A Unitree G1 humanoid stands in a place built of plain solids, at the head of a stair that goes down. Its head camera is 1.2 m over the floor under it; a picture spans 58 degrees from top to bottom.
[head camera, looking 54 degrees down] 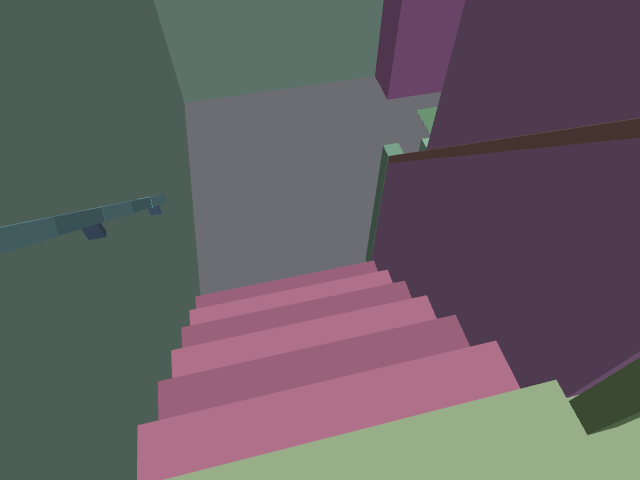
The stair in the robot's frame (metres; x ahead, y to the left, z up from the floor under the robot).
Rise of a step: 0.21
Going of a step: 0.21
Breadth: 1.20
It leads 13 degrees to the left of straight ahead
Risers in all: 7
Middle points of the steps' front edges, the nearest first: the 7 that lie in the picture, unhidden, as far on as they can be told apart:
0.25 -0.07 0.00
0.46 -0.02 -0.21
0.66 0.02 -0.42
0.86 0.07 -0.63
1.07 0.12 -0.84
1.27 0.17 -1.04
1.47 0.22 -1.25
